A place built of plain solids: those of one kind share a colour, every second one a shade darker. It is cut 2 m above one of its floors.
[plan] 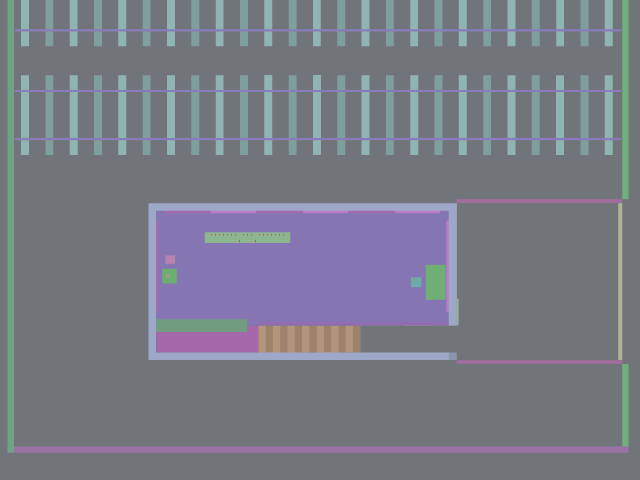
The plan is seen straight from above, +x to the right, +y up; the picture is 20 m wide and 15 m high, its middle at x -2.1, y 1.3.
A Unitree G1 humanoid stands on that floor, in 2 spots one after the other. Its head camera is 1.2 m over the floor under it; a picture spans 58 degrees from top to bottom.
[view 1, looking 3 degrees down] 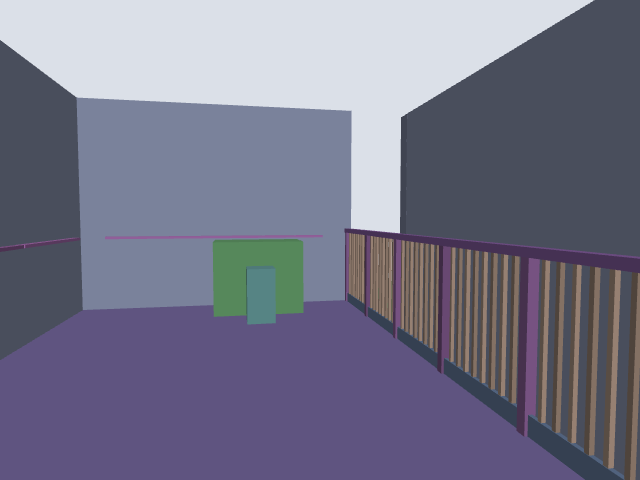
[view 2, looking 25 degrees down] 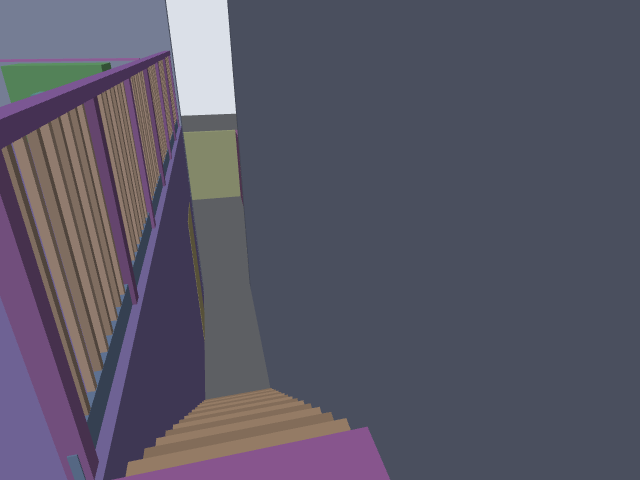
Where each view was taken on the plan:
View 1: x -4.12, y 0.26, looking -11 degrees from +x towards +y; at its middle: wall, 6.17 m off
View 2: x -5.02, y -1.79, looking -14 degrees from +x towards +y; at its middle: wall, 1.91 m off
